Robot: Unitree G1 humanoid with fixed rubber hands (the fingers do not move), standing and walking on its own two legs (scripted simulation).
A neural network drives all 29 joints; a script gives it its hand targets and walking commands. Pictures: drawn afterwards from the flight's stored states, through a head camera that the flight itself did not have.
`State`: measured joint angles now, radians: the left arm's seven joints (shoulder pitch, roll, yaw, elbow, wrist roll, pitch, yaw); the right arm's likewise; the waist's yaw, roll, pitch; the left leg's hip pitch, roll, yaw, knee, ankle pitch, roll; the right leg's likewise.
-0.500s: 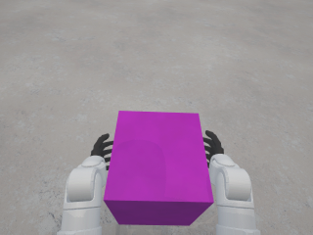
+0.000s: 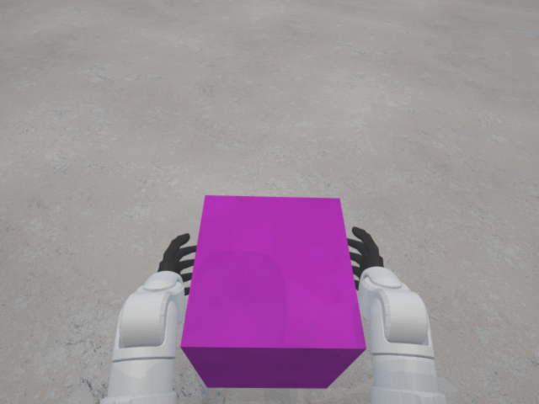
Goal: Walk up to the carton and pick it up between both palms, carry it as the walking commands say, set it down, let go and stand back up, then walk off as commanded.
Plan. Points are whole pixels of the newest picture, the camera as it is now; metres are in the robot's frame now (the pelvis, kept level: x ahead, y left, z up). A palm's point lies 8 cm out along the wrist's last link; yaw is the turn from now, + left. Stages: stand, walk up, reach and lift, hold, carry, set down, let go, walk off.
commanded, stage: carry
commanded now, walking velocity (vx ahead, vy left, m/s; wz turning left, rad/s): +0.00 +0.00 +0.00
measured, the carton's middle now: (269, 298) +0.27 +0.00 +0.00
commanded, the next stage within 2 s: hold in 0.34 s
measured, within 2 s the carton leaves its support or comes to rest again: neither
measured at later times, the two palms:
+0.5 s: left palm (156, 305) +0.24 +0.16 +0.03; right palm (352, 291) +0.27 -0.12 +0.04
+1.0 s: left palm (142, 315) +0.22 +0.18 +0.04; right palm (350, 296) +0.25 -0.11 +0.06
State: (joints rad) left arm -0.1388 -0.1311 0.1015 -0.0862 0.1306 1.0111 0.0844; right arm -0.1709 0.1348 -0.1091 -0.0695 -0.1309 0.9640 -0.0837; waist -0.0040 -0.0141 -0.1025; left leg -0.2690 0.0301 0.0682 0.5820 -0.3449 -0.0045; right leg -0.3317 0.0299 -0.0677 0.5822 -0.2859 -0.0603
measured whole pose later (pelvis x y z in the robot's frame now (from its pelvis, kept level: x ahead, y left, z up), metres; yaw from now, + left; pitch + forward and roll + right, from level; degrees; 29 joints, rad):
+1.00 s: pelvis -0.05 +0.02 +0.00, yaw -1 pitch -11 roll +0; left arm -0.27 -0.15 0.28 0.31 0.21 0.73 0.02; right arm -0.35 0.18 -0.24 0.35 -0.29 0.71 -0.02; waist 0.04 0.01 0.05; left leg -0.07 -0.02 0.00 0.53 -0.27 0.02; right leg -0.13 0.01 -0.04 0.53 -0.21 -0.04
